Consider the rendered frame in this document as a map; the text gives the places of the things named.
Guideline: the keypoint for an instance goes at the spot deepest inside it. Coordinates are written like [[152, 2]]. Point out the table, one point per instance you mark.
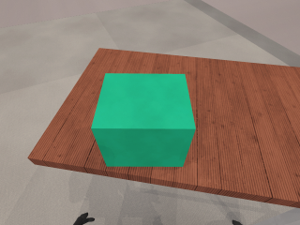
[[246, 144]]

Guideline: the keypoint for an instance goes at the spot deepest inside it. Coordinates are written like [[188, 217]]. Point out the carton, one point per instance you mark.
[[144, 120]]

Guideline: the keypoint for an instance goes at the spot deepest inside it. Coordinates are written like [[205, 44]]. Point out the robot left hand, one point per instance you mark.
[[82, 219]]

